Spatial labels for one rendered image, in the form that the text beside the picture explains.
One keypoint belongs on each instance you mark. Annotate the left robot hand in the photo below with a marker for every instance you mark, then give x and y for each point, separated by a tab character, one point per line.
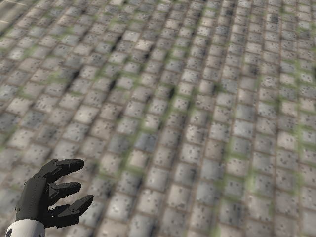
40	192

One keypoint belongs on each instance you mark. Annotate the left robot forearm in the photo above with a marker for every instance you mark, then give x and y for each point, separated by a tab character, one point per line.
26	228

